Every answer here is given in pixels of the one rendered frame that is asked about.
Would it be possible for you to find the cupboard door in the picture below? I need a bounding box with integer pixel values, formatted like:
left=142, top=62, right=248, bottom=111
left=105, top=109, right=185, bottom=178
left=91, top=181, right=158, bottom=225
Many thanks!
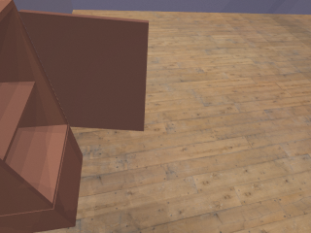
left=18, top=9, right=149, bottom=131

